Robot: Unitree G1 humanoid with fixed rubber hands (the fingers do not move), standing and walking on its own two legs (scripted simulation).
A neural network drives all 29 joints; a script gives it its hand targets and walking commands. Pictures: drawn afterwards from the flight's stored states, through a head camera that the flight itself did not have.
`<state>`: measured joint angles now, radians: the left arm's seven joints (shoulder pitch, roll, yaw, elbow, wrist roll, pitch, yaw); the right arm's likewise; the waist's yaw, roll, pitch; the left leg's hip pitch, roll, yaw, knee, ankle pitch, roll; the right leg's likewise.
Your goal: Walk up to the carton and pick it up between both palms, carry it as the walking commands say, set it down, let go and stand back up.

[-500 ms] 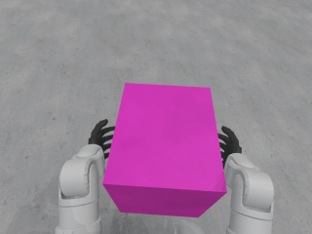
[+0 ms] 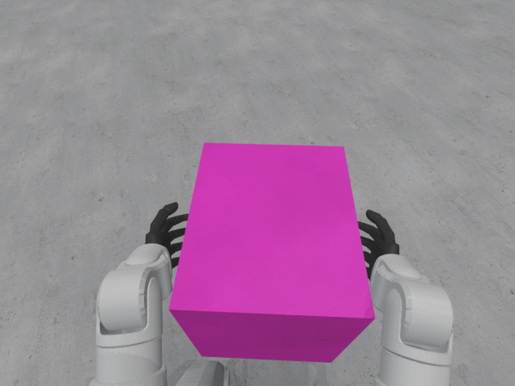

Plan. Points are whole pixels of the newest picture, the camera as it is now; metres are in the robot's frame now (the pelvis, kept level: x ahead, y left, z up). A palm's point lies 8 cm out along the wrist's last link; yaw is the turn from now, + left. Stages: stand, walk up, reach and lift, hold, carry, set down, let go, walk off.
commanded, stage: carry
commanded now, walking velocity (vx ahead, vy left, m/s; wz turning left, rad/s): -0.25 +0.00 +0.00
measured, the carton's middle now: (269, 256) +0.30 -0.02 +0.01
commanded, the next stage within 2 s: none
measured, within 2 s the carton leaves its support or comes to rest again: neither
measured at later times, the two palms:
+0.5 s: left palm out of the picture +0.06 +0.24 +0.06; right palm out of the picture +0.07 -0.06 +0.08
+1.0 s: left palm out of the picture -0.16 +0.18 +0.07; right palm out of the picture -0.17 -0.13 +0.06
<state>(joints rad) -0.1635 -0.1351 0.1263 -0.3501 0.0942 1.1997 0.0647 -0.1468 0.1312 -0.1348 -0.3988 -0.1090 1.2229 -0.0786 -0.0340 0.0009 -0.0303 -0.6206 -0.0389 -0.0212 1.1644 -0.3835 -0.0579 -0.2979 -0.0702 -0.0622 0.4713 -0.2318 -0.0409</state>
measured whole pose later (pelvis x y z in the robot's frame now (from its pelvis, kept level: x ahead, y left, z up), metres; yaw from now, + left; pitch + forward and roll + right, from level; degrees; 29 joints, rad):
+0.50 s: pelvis -0.20 +0.06 -0.01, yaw +3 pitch +2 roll -4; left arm -0.19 -0.14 0.13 -0.33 0.09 1.22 0.07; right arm -0.14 0.13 -0.14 -0.36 -0.11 1.19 -0.07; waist 0.04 -0.03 -0.01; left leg -0.33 0.03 0.08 0.52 -0.22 0.07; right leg -0.62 0.02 0.06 1.18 -0.40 0.04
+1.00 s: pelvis -0.42 +0.04 +0.00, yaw +0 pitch +2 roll +4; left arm -0.14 -0.13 0.11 -0.32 0.09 1.22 0.07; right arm -0.11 0.13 -0.13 -0.37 -0.12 1.23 -0.07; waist -0.01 -0.02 -0.02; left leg -0.67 -0.04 0.02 1.11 -0.35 -0.05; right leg -0.26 -0.07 -0.07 0.45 -0.23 -0.03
